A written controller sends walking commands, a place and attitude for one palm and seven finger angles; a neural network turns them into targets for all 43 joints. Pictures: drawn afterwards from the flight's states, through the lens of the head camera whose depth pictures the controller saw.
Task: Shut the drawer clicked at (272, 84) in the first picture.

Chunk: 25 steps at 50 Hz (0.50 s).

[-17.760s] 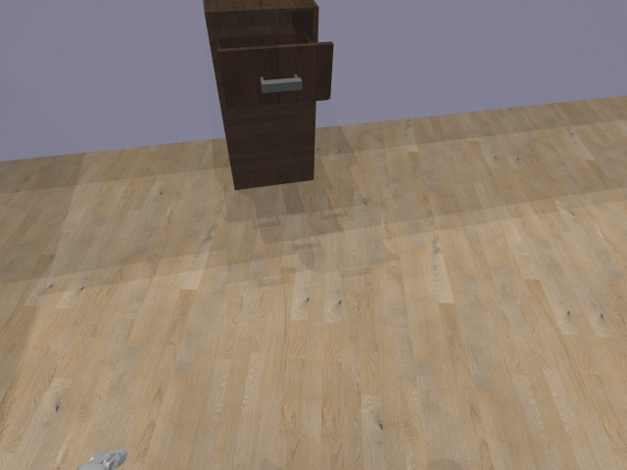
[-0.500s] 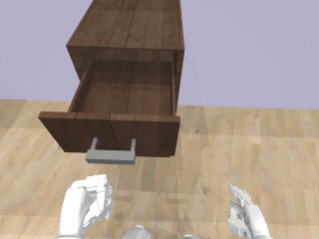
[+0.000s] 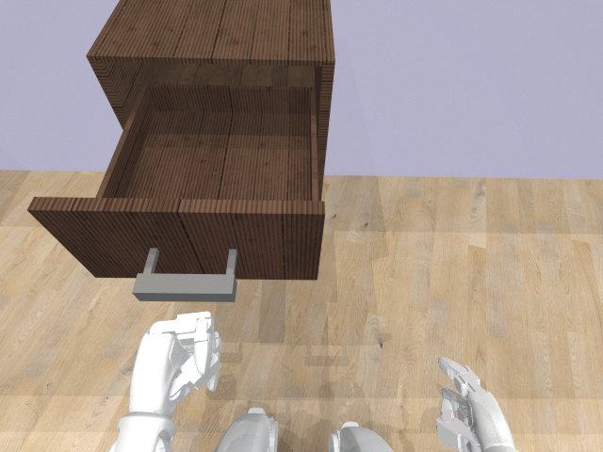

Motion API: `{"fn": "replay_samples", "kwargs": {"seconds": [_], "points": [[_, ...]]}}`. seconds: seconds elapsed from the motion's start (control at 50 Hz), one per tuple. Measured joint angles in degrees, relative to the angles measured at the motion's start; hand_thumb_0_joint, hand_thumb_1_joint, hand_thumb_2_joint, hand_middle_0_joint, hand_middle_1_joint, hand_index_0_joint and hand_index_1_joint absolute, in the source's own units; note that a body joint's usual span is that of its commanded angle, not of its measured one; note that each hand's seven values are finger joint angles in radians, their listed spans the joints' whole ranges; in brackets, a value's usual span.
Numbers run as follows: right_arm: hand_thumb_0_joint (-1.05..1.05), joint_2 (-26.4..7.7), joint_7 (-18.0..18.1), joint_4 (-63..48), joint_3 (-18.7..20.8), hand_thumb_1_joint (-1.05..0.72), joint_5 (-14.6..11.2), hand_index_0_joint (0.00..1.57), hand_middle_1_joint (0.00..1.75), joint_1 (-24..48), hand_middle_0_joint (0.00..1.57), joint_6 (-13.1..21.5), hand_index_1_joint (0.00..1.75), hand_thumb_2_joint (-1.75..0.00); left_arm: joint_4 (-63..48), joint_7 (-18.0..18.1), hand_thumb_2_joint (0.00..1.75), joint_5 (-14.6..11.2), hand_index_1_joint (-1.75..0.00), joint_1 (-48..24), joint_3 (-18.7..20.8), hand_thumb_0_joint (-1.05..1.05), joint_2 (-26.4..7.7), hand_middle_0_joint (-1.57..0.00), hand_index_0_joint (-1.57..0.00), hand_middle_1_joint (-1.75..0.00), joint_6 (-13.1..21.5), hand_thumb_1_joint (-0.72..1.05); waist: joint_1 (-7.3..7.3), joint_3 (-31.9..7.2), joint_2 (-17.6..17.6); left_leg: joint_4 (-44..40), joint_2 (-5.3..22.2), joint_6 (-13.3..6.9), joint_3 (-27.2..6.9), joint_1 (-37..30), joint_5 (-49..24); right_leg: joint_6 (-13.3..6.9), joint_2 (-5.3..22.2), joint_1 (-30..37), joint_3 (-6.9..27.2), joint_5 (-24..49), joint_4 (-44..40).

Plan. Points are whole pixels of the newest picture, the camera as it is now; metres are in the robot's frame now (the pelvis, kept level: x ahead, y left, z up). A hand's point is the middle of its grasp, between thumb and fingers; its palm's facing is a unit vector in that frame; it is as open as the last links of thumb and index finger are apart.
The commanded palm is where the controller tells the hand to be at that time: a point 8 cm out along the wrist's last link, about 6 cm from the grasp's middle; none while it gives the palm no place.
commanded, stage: bring the fist close to the handle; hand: left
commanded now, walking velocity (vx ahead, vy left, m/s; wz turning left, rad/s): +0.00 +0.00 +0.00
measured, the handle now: (189, 271) +0.35 +0.16 +0.02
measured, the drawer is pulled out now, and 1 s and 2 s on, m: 0.30 0.30 0.18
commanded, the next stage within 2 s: push the drawer shut in 0.58 s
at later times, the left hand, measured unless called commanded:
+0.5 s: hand (207, 354) +0.24 +0.12 +0.02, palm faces +0.02 -1.00 -0.01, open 3.3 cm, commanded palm +0.22 +0.18 +0.02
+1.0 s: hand (213, 335) +0.26 +0.12 +0.01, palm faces -0.03 -1.00 -0.01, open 3.2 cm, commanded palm +0.26 +0.17 +0.02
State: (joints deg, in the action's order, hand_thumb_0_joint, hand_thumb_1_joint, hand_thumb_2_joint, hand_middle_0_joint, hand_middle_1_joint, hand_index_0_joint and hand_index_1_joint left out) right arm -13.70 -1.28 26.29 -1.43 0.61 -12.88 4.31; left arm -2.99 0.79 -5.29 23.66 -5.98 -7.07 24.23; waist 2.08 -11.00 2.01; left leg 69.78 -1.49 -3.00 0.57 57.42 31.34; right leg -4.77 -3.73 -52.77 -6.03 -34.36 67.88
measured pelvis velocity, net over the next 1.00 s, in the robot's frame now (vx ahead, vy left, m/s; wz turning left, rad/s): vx -0.01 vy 0.02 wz -0.01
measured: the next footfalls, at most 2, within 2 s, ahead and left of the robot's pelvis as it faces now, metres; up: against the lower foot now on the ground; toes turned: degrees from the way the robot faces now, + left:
none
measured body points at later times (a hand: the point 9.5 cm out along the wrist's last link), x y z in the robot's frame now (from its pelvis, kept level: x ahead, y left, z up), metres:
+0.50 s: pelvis -0.01 +0.00 -0.01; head +0.07 +0.01 +0.44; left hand +0.23 +0.18 +0.03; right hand +0.16 -0.23 -0.10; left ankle +0.02 +0.09 -0.64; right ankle -0.01 -0.07 -0.64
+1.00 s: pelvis -0.01 +0.02 -0.01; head +0.07 +0.03 +0.43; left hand +0.26 +0.17 +0.02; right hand +0.16 -0.21 -0.10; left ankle +0.02 +0.09 -0.64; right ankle -0.01 -0.07 -0.64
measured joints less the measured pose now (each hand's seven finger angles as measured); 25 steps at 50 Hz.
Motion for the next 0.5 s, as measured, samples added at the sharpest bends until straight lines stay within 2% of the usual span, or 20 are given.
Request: {"fn": "replay_samples", "kwargs": {"seconds": [0.08,0.18,0.26,0.38,0.5], "points": [[0.02,0.39,0.19,0.07,-0.12,-0.91,0.22,0.20,0.30,0.42,0.20,-0.37,0.30,-0.90,2.30,0.99,0.90,0.56,-1.60,-1.73,-0.08,0.02,-0.24,-1.40,-1.39,-1.60,0.04,0.90,-0.04,-0.13,-0.25,0.93,0.09,0.04,0.20,1.33,0.17,-0.12,-0.02,-1.47,0.09,-0.24,1.16],[0.02,0.69,-0.13,1.18,-0.14,-0.91,0.50,0.20,0.30,1.13,0.20,-0.37,0.30,-0.90,4.74,2.76,0.89,0.10,-1.60,-5.40,1.81,0.02,-0.43,-1.40,-1.40,-1.60,2.53,0.89,-0.17,-0.39,-0.35,2.90,0.17,0.16,-0.04,3.73,0.56,-0.33,-0.02,-3.74,-0.34,-0.71,3.05],[0.02,0.59,-0.42,1.89,-0.27,-0.91,0.36,0.20,0.30,1.47,0.20,-1.03,0.30,-0.90,6.31,1.81,0.90,-0.11,-1.60,-8.01,2.03,0.02,-0.53,-1.40,-1.40,-1.60,2.71,0.90,-0.33,-0.55,-0.23,4.05,0.16,0.09,-0.12,5.14,0.75,-0.28,0.05,-5.07,-0.53,-0.96,4.16],[0.02,0.67,-0.13,1.23,-0.43,-0.91,-0.27,0.20,0.30,0.52,0.20,-2.51,0.30,-0.90,4.98,0.57,0.90,-0.65,-1.60,-6.19,1.15,0.02,-0.77,-1.40,-1.39,-1.60,0.03,0.90,-0.36,-0.48,0.05,2.57,0.17,-0.19,0.32,3.41,0.31,0.07,0.03,-3.52,0.04,-0.36,2.76],[0.02,0.38,0.12,1.03,-0.50,-0.91,-0.13,0.20,0.30,0.16,0.20,-2.13,0.30,-0.90,5.63,2.06,0.89,-0.67,-1.60,-5.22,1.53,0.02,-0.42,-1.40,-1.40,-1.60,1.75,0.90,-0.22,-0.57,0.00,1.84,0.09,-0.40,0.24,2.87,-0.16,0.24,0.06,-2.86,0.01,0.18,1.83]]}}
